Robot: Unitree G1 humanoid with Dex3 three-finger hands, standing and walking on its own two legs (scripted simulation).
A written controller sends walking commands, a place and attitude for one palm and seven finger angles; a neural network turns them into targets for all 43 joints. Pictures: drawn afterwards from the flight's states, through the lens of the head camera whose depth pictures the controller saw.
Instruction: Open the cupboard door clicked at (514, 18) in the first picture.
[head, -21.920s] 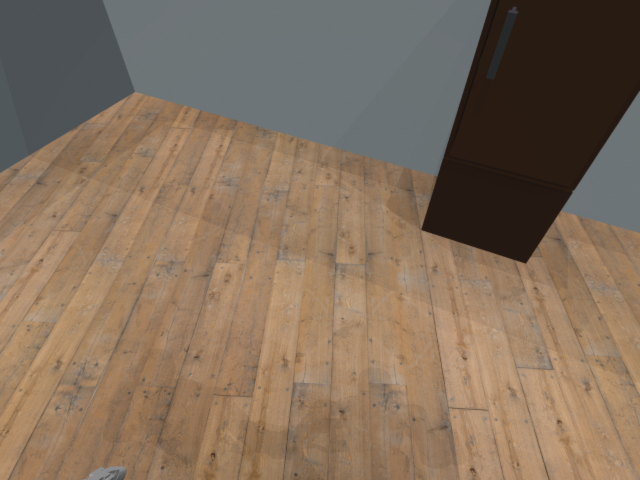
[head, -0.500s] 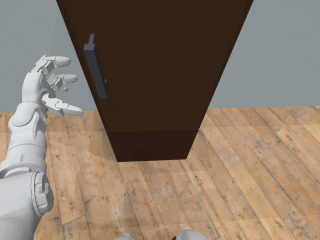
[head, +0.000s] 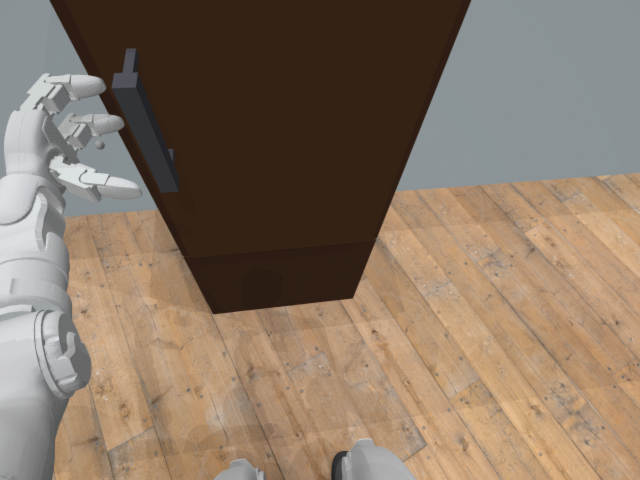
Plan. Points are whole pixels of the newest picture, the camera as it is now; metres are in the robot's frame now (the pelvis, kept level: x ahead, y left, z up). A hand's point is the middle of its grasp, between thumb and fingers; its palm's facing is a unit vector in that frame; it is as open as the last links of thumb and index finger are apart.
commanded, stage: move the hooked fingers beside the handle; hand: left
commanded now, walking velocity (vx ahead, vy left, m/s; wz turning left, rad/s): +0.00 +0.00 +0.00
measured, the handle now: (152, 127) +0.53 +0.17 +0.10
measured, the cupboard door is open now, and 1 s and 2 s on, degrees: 0 0 0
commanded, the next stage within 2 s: slide the fingers in behind the handle in 0.62 s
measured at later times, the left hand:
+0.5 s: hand (100, 158) +0.48 +0.22 +0.10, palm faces +0.03 -1.00 +0.02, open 14.0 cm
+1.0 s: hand (109, 160) +0.47 +0.21 +0.10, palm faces +0.02 -1.00 +0.01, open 14.0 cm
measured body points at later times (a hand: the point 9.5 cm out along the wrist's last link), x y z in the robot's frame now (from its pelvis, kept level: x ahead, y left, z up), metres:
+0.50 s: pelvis +0.00 +0.01 +0.00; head +0.09 +0.03 +0.44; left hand +0.47 +0.28 +0.10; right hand +0.05 -0.26 -0.11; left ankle -0.02 +0.09 -0.70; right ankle +0.02 -0.12 -0.70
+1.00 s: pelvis -0.01 +0.00 +0.00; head +0.08 +0.02 +0.44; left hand +0.46 +0.26 +0.11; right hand +0.01 -0.27 -0.11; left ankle -0.02 +0.09 -0.70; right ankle +0.02 -0.12 -0.70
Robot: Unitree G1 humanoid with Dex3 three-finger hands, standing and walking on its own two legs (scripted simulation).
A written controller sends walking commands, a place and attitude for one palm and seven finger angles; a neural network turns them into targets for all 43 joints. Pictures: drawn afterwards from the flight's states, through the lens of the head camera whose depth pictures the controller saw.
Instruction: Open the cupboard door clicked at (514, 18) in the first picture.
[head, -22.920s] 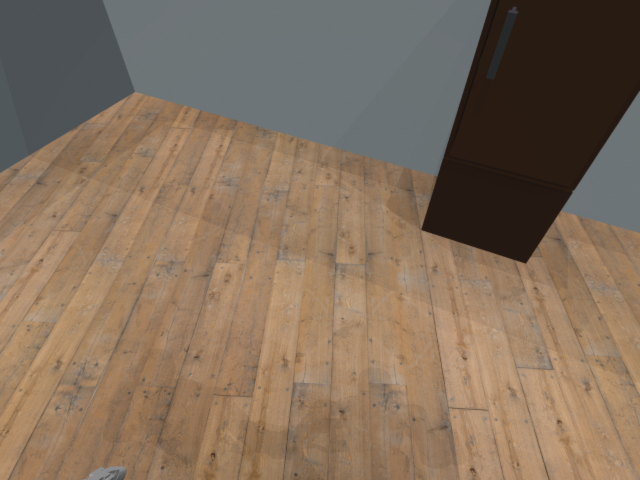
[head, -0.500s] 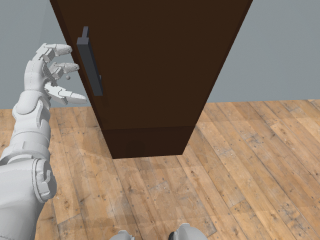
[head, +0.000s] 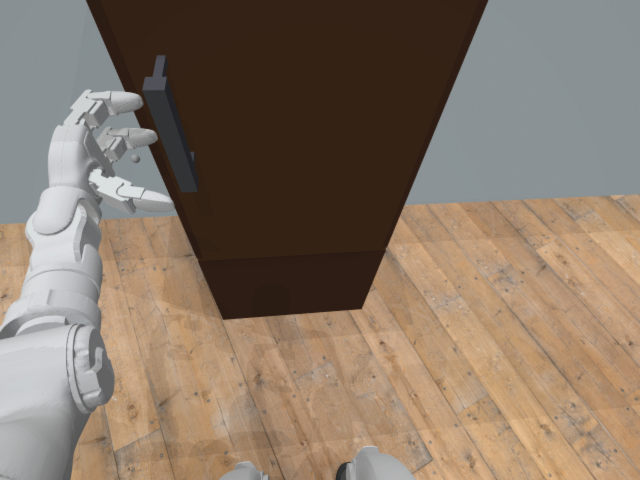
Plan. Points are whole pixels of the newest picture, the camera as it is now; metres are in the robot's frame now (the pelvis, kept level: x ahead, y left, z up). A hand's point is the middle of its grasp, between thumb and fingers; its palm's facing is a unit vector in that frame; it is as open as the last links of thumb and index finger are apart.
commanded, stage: slide the fingers in behind the handle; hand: left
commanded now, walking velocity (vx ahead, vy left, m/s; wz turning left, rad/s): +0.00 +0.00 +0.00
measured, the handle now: (176, 130) +0.54 +0.16 +0.10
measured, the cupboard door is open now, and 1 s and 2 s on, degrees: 0 0 0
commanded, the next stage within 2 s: close the thumb around the handle in 1.32 s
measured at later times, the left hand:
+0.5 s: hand (167, 156) +0.49 +0.17 +0.10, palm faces +0.01 -1.00 -0.01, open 14.0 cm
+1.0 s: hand (194, 154) +0.49 +0.14 +0.10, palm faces +0.04 -1.00 -0.01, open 14.0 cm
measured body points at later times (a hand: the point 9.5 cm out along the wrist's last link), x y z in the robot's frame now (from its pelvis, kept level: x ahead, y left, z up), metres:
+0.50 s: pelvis +0.00 +0.00 +0.00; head +0.09 +0.00 +0.44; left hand +0.48 +0.22 +0.10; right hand +0.02 -0.27 -0.12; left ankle -0.01 +0.09 -0.70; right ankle +0.03 -0.12 -0.70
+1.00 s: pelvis +0.00 -0.01 +0.00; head +0.09 -0.01 +0.44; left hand +0.48 +0.19 +0.10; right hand +0.02 -0.27 -0.12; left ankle -0.01 +0.09 -0.70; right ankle +0.03 -0.12 -0.70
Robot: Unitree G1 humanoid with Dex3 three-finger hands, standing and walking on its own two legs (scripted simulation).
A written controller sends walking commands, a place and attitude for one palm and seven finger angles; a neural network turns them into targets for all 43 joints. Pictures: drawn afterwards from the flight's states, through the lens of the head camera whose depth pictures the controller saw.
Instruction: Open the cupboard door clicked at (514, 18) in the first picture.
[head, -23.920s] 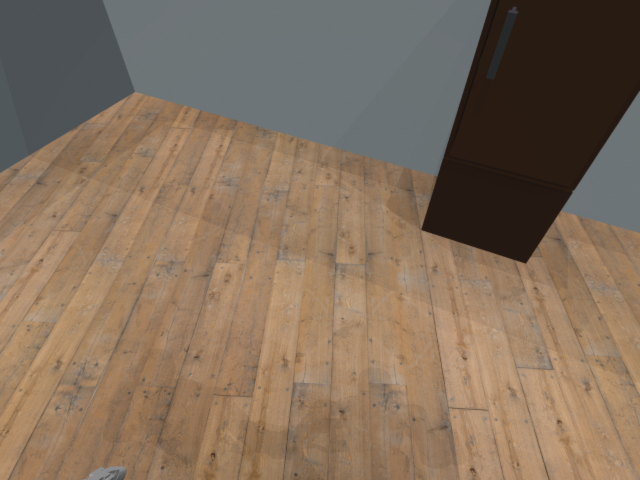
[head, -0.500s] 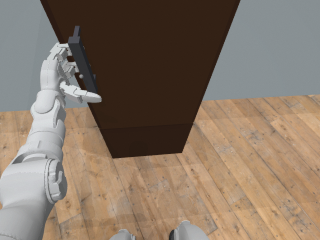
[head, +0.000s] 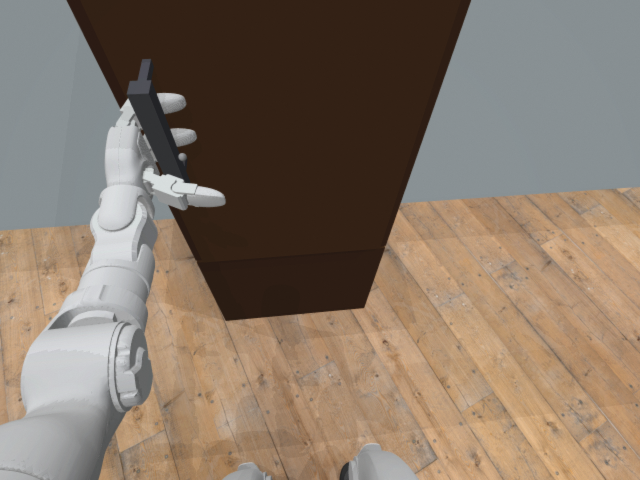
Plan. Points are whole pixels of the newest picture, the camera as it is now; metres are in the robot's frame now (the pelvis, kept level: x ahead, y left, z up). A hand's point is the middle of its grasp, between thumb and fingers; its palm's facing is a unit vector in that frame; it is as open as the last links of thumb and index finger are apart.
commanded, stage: slide the fingers in behind the handle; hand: left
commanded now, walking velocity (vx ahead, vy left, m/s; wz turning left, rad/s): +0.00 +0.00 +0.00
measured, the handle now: (165, 132) +0.54 +0.17 +0.10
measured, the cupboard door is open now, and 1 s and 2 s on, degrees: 0 0 27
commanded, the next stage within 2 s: close the thumb around the handle in 0.32 s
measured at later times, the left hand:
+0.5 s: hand (182, 157) +0.49 +0.14 +0.10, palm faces +0.05 -1.00 -0.02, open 13.9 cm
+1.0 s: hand (182, 156) +0.49 +0.15 +0.10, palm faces +0.04 -1.00 -0.01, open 6.2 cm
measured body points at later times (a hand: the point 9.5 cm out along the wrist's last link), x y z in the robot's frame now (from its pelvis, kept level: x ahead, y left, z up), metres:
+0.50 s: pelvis +0.00 +0.00 +0.00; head +0.09 +0.00 +0.44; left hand +0.48 +0.20 +0.10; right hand +0.02 -0.27 -0.12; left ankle -0.01 +0.10 -0.70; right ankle +0.03 -0.11 -0.70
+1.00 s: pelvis +0.00 +0.00 +0.00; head +0.09 +0.00 +0.44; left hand +0.49 +0.20 +0.10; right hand +0.02 -0.26 -0.12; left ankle -0.01 +0.10 -0.70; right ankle +0.03 -0.11 -0.70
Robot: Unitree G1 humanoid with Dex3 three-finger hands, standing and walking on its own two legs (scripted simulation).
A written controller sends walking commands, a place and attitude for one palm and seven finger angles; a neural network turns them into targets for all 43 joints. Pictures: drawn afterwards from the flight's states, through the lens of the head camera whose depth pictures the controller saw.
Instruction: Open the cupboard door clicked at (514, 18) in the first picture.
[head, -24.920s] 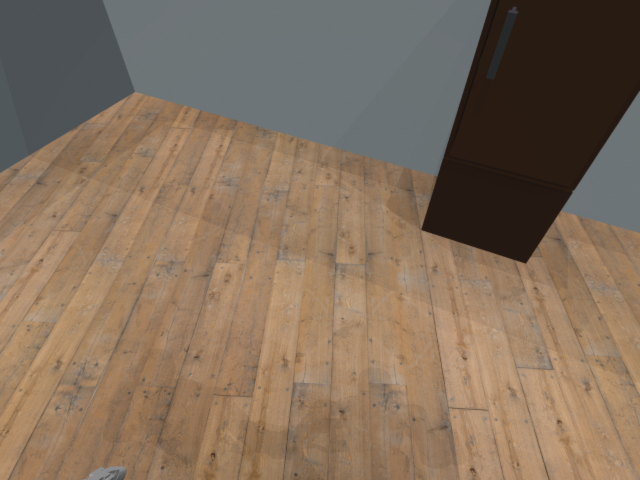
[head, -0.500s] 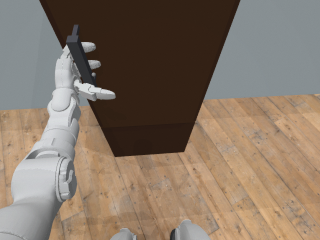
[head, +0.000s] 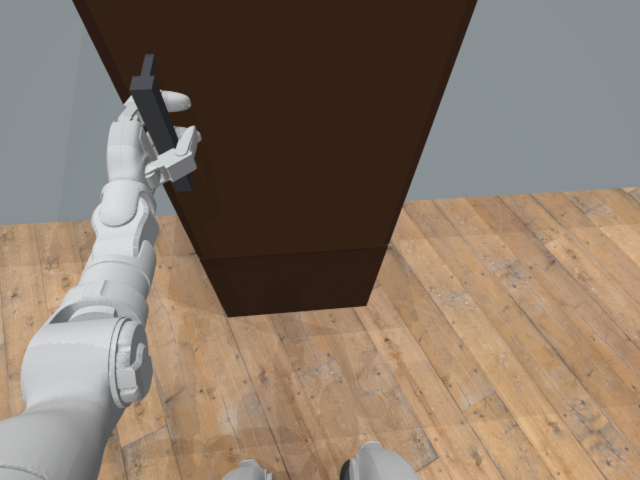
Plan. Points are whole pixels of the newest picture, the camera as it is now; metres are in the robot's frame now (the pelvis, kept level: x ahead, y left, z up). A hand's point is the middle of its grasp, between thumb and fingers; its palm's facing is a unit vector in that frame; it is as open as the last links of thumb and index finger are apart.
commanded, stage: close the thumb around the handle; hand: left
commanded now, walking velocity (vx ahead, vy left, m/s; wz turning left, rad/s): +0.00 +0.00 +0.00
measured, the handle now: (168, 129) +0.54 +0.17 +0.10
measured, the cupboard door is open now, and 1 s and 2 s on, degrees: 0 27 36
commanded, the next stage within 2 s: pull the door open along its arc in 0.12 s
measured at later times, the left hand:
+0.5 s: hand (186, 167) +0.47 +0.14 +0.10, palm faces +0.01 -1.00 +0.01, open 5.7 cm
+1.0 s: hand (241, 253) +0.35 +0.07 +0.10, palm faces +0.41 -0.91 +0.01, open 5.6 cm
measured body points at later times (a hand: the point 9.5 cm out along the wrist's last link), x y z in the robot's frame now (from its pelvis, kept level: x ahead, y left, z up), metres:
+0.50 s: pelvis +0.01 +0.00 +0.01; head +0.08 +0.00 +0.45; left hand +0.46 +0.19 +0.10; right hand +0.04 -0.26 -0.11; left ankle -0.01 +0.10 -0.70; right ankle +0.03 -0.11 -0.70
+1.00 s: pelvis +0.02 -0.02 +0.02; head +0.03 -0.03 +0.47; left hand +0.32 +0.11 +0.11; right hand +0.21 -0.22 -0.07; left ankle -0.01 +0.10 -0.70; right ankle +0.03 -0.11 -0.70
